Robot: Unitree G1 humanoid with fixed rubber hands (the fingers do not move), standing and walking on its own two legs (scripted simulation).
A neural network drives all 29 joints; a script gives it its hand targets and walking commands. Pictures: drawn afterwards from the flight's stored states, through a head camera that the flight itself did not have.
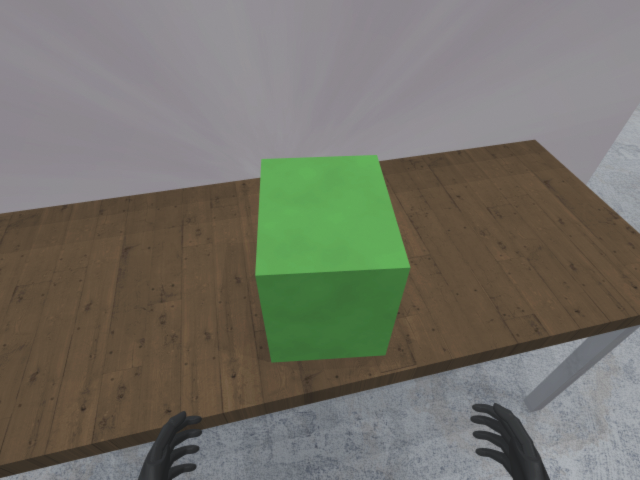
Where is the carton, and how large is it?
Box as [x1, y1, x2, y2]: [255, 155, 409, 362]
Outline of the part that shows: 376,155 261,159 255,276 271,362 385,354 408,274 409,264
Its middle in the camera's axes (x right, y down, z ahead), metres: +0.01 +0.03 +0.64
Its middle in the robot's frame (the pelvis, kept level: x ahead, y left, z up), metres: +0.46 +0.02 -0.02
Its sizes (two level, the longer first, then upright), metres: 0.241 0.191 0.234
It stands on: a table, 0.65 m high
